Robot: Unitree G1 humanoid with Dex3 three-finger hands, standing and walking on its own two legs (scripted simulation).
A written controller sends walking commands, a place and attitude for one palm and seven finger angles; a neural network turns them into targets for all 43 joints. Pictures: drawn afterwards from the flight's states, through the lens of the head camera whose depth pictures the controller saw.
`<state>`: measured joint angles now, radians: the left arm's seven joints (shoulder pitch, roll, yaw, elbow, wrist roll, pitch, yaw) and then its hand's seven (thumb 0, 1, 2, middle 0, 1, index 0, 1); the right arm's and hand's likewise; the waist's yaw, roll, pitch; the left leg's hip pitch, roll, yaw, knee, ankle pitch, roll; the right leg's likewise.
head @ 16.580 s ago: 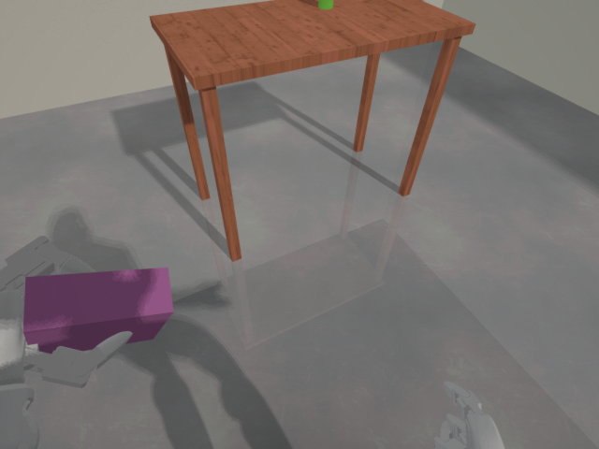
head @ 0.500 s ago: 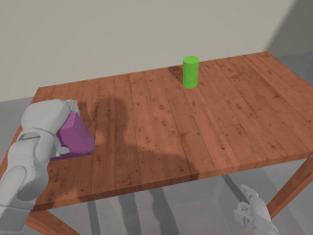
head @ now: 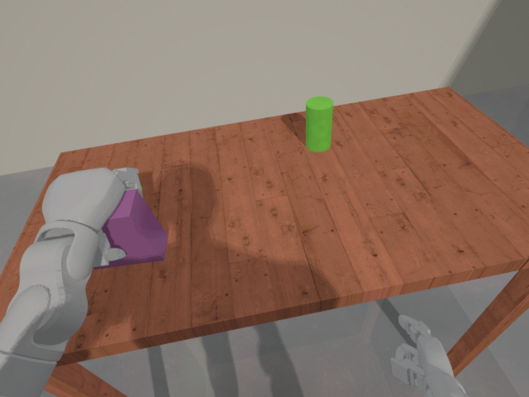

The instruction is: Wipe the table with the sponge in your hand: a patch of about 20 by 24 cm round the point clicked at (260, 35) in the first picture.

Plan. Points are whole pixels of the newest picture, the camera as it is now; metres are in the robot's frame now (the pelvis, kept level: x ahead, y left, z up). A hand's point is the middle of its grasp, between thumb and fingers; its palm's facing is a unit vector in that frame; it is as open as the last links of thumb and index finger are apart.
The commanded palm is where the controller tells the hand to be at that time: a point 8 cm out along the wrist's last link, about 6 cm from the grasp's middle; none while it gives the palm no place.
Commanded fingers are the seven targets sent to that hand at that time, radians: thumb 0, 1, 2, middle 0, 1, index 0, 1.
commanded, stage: move the sponge above the wiping area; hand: left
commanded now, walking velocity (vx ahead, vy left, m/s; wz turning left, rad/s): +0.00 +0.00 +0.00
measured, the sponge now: (120, 238) +0.28 +0.27 +0.12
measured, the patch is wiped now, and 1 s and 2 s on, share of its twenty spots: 0.00 0.00 0.00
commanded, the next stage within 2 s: none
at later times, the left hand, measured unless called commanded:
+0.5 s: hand (82, 219) +0.26 +0.29 +0.18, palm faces +0.12 -0.02 -0.99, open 9.3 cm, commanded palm +0.22 +0.29 +0.25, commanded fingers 0.00 0.10 1.30 -1.20 -1.60 -1.20 -1.60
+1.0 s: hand (76, 211) +0.27 +0.31 +0.18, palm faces +0.12 -0.04 -0.99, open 9.3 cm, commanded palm +0.23 +0.30 +0.25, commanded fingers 0.00 0.10 1.30 -1.20 -1.60 -1.20 -1.60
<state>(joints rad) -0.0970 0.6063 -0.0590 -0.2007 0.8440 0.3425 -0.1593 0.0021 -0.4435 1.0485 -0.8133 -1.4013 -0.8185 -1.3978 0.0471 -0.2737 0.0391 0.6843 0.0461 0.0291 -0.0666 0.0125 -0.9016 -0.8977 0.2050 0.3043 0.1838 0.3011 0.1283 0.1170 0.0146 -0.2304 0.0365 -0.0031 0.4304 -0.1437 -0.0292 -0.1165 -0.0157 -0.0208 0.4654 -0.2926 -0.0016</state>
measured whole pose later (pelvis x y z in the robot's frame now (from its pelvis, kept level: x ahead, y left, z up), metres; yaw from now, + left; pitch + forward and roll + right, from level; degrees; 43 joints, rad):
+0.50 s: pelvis -0.01 +0.00 +0.00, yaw +0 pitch -4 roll +0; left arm -0.10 0.65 0.00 -0.18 0.81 0.33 -0.17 0.00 -0.44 1.05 -0.81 -1.40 -0.82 -1.40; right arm 0.03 -0.27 0.04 0.70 0.05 0.03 -0.08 0.01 -0.90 -0.90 0.20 0.30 0.18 0.30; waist 0.14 0.12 0.01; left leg -0.24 0.04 -0.01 0.44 -0.14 -0.03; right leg -0.12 -0.01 -0.03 0.48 -0.29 0.00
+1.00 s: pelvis +0.00 +0.01 +0.00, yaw +0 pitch -3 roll +0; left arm -0.13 0.65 0.02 -0.17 0.82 0.40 -0.19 0.00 -0.44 1.05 -0.81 -1.40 -0.82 -1.40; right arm 0.04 -0.28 0.05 0.69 0.06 0.05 -0.07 0.01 -0.90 -0.90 0.21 0.30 0.17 0.30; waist 0.12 0.11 0.01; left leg -0.25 0.03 0.00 0.44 -0.14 -0.02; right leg -0.14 -0.02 -0.02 0.47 -0.29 0.01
